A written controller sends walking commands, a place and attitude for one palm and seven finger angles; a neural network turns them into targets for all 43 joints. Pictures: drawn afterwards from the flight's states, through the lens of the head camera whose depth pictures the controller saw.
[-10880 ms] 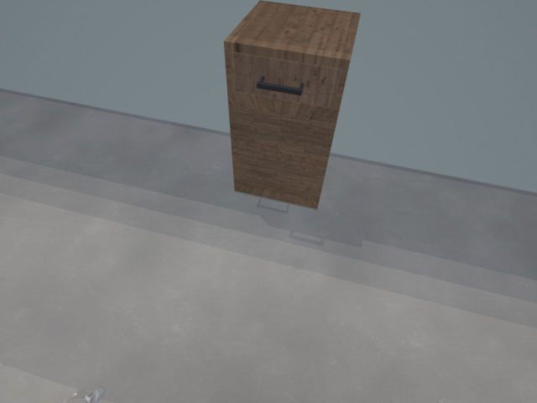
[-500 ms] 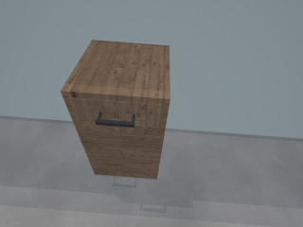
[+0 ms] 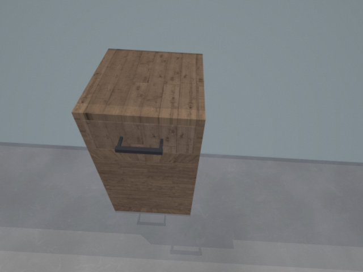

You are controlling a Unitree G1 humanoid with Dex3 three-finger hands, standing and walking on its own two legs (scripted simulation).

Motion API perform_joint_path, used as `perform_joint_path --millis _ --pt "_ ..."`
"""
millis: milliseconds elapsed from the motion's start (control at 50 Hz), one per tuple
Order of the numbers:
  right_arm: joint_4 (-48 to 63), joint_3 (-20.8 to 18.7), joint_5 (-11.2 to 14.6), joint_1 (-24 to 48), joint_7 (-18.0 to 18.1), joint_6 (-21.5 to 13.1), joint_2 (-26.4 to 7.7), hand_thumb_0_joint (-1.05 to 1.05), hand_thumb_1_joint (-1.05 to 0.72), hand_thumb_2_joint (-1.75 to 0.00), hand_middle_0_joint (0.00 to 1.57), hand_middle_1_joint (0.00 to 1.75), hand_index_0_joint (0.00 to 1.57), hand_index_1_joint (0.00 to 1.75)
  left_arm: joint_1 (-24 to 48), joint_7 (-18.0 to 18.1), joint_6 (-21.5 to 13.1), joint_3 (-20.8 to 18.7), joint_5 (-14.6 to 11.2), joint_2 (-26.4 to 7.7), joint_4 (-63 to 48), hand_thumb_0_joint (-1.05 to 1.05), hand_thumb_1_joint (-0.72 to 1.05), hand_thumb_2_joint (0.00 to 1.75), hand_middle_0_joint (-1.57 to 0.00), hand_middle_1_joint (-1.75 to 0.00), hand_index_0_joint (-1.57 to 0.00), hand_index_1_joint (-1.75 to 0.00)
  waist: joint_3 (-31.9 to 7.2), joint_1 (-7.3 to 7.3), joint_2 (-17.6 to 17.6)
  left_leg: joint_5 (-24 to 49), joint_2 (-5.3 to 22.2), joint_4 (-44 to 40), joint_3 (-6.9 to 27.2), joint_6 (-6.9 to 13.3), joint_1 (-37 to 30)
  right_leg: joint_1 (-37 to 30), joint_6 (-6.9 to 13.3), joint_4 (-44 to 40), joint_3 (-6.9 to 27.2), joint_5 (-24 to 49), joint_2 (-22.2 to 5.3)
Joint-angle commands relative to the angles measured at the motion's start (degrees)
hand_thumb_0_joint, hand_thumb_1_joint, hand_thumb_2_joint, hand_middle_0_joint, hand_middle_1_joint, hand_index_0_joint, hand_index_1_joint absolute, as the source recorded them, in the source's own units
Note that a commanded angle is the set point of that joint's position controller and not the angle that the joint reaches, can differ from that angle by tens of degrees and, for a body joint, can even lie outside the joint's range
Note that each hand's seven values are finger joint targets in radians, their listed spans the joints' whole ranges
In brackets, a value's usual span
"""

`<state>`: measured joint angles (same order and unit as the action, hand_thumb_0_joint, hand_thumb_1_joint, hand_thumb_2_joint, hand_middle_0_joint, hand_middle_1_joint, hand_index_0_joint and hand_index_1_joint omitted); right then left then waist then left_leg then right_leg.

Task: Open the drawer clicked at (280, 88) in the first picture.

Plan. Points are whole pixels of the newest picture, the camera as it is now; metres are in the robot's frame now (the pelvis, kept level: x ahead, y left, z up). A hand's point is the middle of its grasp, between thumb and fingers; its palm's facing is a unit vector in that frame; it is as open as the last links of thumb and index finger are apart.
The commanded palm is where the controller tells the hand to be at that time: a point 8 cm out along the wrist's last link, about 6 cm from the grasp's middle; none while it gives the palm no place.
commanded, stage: look again from close up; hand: left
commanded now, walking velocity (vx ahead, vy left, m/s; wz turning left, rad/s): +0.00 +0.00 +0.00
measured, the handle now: (140, 145) +0.54 +0.18 -0.12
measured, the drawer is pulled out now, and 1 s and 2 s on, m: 0.00 0.00 0.00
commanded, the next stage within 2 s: raise the hand with hooked fingers in 0.56 s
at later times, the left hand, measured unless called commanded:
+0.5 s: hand out of the picture -0.02 +0.13 -0.18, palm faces +0.04 -0.99 -0.12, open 7.4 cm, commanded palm none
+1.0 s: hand (125, 234) +0.21 +0.14 -0.04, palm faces +0.00 -0.37 -0.93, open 8.1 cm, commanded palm +0.14 +0.18 -0.03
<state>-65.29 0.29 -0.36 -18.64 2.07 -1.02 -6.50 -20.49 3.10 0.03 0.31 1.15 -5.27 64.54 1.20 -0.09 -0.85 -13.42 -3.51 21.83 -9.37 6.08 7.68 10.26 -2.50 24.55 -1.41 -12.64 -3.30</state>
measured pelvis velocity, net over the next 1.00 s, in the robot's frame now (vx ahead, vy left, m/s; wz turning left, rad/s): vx -0.01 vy -0.04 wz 0.02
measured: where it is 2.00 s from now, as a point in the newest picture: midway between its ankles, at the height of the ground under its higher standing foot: outside the picture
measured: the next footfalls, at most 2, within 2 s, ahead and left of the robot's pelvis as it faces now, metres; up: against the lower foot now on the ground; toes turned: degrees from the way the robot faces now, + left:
none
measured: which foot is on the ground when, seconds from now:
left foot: down 0.00-1.00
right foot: down 0.00-1.00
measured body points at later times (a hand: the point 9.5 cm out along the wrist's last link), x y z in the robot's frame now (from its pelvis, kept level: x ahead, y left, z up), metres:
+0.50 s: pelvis +0.01 -0.01 +0.00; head +0.01 +0.00 +0.45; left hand -0.02 +0.18 -0.17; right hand -0.02 -0.22 -0.16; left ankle -0.01 +0.04 -0.74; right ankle +0.01 -0.15 -0.74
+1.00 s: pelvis -0.01 -0.04 -0.03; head +0.00 -0.07 +0.42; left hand +0.21 +0.16 +0.01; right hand +0.19 -0.30 -0.11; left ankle -0.01 +0.04 -0.74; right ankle +0.02 -0.12 -0.74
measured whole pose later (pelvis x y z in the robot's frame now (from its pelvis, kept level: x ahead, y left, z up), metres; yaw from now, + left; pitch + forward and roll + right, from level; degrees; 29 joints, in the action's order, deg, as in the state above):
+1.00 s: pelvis -0.01 -0.04 -0.03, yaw +1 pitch +6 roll +2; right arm -35.6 -2.5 -1.3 -9.2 -0.1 -5.0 -17.3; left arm -17.4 21.5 0.2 7.9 50.3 -13.6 6.1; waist -6.8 0.3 1.2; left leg -20.6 -1.7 40.5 -8.6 3.6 26.3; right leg 30.3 3.2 44.5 0.9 -20.3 1.8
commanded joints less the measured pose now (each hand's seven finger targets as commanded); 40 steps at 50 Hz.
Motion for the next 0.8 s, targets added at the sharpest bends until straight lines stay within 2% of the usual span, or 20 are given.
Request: perform_joint_path --millis 0,100,180,300,400,620,640,660,680,700,720,740,760,780 --pt "0.43 -0.99 -0.16 -5.29 0.19 -0.24 -5.49 0.0 -0.9 -0.9 0.2 0.3 0.2 0.3 -5.35 0.29 -0.61 -0.5 -0.06 -3.19 -0.56 0.0 0.9 0.9 -0.2 -0.3 -0.2 -0.3 4.4 -0.04 1.28 4.76 11.48 -8.13 11.63 -4.42 2.5 1.75 2.79 -1.92 2.18 6.05 -2.73" --pt "0.13 -0.9 -0.19 -5.56 0.09 -0.31 -5.1 0.0 -0.9 -0.9 0.2 0.3 0.2 0.3 -5.09 0.27 -0.82 -0.41 -0.11 -3.33 -0.62 0.0 0.9 0.9 -0.2 -0.3 -0.2 -0.3 4.21 -0.07 -0.1 5.8 10.92 -7.06 10.8 -3.9 2.45 0.9 2.99 -2.7 2.66 7.04 -2.98" --pt "-0.07 -0.77 -0.25 -5.63 0.12 -0.38 -4.69 0.0 -0.9 -0.9 0.2 0.3 0.2 0.3 -5.02 0.23 -0.94 -0.44 -0.21 -3.15 -0.58 0.0 0.9 0.9 -0.2 -0.3 -0.2 -0.3 3.96 -0.1 0.58 6.49 10.71 -6.76 10.36 -3.8 2.15 0.54 3.21 -3.06 2.81 7.63 -3.08" --pt "-0.12 -0.74 -0.26 -5.8 0.1 -0.22 -4.76 0.0 -0.9 -0.9 0.2 0.3 0.2 0.3 -4.91 0.19 -0.8 -0.41 -0.2 -3.23 -0.51 0.0 0.9 0.9 -0.2 -0.3 -0.2 -0.3 5.04 -0.12 1.72 3.04 10.9 -7.79 10.77 -4.02 2.91 1.35 3.22 -3.0 2.76 6.17 -2.83" --pt "-0.11 -0.79 -0.19 -5.92 0.09 -0.3 -4.44 0.0 -0.9 -0.9 0.2 0.3 0.2 0.3 -5.18 0.18 -1.01 -0.37 -0.2 -3.08 -0.43 0.0 0.9 0.9 -0.2 -0.3 -0.2 -0.3 4.63 -0.14 0.3 4.76 10.65 -6.65 10.12 -3.74 2.23 1.18 3.3 -3.64 3.08 7.01 -2.97" --pt "0.02 -0.76 -0.24 -5.92 0.17 -0.28 -4.43 0.0 -0.9 -0.9 0.2 0.3 0.2 0.3 -5.47 0.11 -0.99 -0.32 -0.17 -2.89 -0.21 0.0 0.9 0.9 -0.2 -0.3 -0.2 -0.3 4.71 -0.18 0.87 4.53 10.84 -6.68 9.97 -3.79 1.85 1.76 3.39 -3.46 3.22 7.04 -2.81" --pt "5.08 -0.3 0.33 -1.0 -0.6 -1.1 -8.16 0.0 -0.9 -0.9 0.2 0.3 0.2 0.3 -3.72 1.74 -2.1 0.43 0.71 -7.31 0.36 0.0 0.9 0.9 -0.2 -0.3 -0.2 -0.3 8.16 0.45 -2.27 22.08 12.52 2.98 10.02 -5.14 8.35 4.75 3.06 -1.18 2.87 13.42 -4.05" --pt "26.88 -0.88 3.96 -2.48 1.75 -8.71 -17.33 0.0 -0.9 -0.9 0.2 0.3 0.2 0.3 38.16 1.76 -10.76 6.16 4.37 -18.71 -89.29 0.0 0.88 0.89 -0.2 -0.32 -0.2 -0.32 -22.65 -5.12 15.7 25.27 8.3 -1.94 14.42 -6.33 -10.78 1.4 3.8 6.61 2.47 8.29 3.45" --pt "22.05 -0.71 4.02 5.69 3.75 -15.1 -13.59 0.0 -0.9 -0.9 0.2 0.3 0.2 0.3 18.05 6.48 -5.13 1.91 6.41 -18.05 -72.2 0.0 0.85 0.88 -0.2 -0.33 -0.2 -0.33 -22.29 0.24 21.97 27.56 11.27 -3.72 14.49 -8.39 -13.25 8.55 4.69 14.07 0.6 -5.44 2.53" --pt "21.53 -1.88 4.36 3.86 3.23 -17.76 -10.89 0.0 -0.9 -0.9 0.2 0.3 0.2 0.3 1.4 9.05 3.3 5.29 6.3 -10.64 -65.55 0.0 0.83 0.87 -0.21 -0.34 -0.21 -0.34 -11.64 -0.57 14.76 16.79 10.85 -7.71 15.77 -10.4 -4.11 15.35 3.34 18.16 -1.53 -13.05 3.14" --pt "20.18 -1.63 4.75 2.41 3.26 -18.87 -10.4 0.0 -0.9 -0.9 0.2 0.3 0.2 0.3 0.82 9.79 5.46 10.48 7.21 -4.84 -64.69 0.0 0.81 0.86 -0.21 -0.36 -0.21 -0.36 -6.18 -1.34 9.59 10.62 8.53 -5.24 13.93 -8.76 0.4 15.82 3.27 17.19 -1.3 -9.42 3.15" --pt "23.13 -2.18 5.1 3.73 3.05 -20.26 -11.39 0.0 -0.9 -0.9 0.2 0.3 0.2 0.3 1.73 10.29 5.23 13.2 9.78 -3.95 -68.0 0.0 0.78 0.85 -0.21 -0.37 -0.21 -0.37 -1.67 -1.57 5.94 7.27 8.06 -2.13 13.07 -6.73 3.9 16.7 3.33 14.54 -1.73 -8.68 2.84" --pt "24.46 -2.08 4.14 4.1 2.66 -21.2 -13.78 0.0 -0.9 -0.9 0.2 0.3 0.2 0.3 2.19 11.05 4.94 13.93 14.87 -6.7 -71.65 0.0 0.76 0.84 -0.21 -0.39 -0.21 -0.39 -3.76 -1.92 3.59 1.72 7.35 0.86 13.3 -6.1 5.49 16.59 4.01 11.1 -1.08 -7.14 3.64" --pt "27.15 -1.52 2.97 5.31 2.36 -21.45 -14.65 0.0 -0.9 -0.9 0.2 0.3 0.2 0.3 2.28 12.05 4.84 15.62 19.45 -7.12 -73.67 0.0 0.74 0.83 -0.21 -0.4 -0.21 -0.4 -2.66 -2.78 1.44 -2.19 6.58 3.42 15.13 -5.77 8.78 17.73 4.79 9.11 -0.14 -5.61 3.89"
